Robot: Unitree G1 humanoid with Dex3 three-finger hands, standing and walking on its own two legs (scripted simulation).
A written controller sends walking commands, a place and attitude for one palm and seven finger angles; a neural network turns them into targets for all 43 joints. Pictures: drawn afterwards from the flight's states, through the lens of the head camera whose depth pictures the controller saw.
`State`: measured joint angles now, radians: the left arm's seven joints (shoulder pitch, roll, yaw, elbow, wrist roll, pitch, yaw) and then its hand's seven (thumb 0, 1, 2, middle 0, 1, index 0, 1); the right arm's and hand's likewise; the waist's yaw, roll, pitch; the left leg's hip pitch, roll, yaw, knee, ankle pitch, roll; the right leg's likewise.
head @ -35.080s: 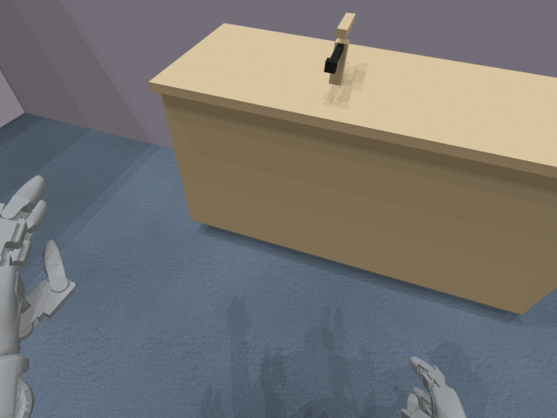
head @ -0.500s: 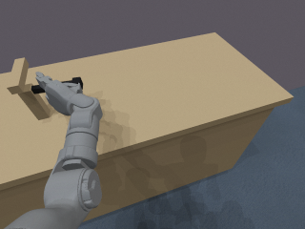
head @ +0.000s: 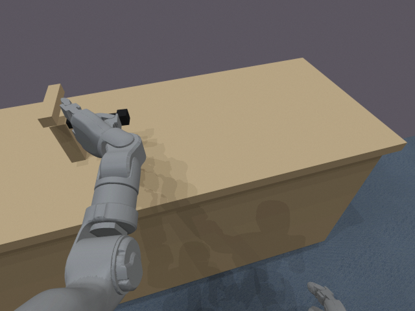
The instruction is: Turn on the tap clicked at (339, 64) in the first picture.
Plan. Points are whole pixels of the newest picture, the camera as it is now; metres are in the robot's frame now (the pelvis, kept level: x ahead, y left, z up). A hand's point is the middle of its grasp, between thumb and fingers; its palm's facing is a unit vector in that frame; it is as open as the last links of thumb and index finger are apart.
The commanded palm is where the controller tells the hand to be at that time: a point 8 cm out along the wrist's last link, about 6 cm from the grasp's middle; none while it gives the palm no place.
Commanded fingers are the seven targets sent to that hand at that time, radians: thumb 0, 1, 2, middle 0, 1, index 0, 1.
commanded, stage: lift the hand up off the lever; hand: left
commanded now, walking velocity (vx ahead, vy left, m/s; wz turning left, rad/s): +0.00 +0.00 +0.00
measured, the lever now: (123, 117) +0.53 +0.23 +0.11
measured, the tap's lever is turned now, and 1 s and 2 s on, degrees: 82 82 82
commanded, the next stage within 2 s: draw the hand back beside the body in 0.74 s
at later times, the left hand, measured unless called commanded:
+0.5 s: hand (116, 111) +0.44 +0.20 +0.18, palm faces +0.80 -0.60 -0.06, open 7.9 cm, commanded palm +0.39 +0.21 +0.19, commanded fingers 0.00 0.90 0.90 -0.15 -0.15 -0.15 -0.15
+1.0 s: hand (123, 111) +0.43 +0.18 +0.19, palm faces +0.52 -0.85 -0.06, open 7.8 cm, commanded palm +0.36 +0.23 +0.19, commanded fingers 0.00 0.90 0.90 -0.16 -0.18 -0.16 -0.18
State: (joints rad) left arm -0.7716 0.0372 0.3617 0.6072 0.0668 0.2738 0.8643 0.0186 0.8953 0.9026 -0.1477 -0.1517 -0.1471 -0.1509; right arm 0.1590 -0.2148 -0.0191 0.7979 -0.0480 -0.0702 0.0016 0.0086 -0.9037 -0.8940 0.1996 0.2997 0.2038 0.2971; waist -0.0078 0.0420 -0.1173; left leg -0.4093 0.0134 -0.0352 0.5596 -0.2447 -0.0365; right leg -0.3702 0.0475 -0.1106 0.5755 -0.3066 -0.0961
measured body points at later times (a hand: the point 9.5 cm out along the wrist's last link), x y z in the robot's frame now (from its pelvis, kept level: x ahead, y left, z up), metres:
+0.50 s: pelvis +0.01 +0.01 +0.00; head +0.01 -0.02 +0.45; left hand +0.40 +0.23 +0.19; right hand +0.12 -0.24 -0.13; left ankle +0.02 +0.15 -0.73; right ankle -0.01 -0.05 -0.73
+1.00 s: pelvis +0.01 +0.01 +0.01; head +0.00 -0.02 +0.46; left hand +0.40 +0.22 +0.20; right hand +0.17 -0.23 -0.10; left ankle +0.02 +0.15 -0.73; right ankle -0.01 -0.05 -0.73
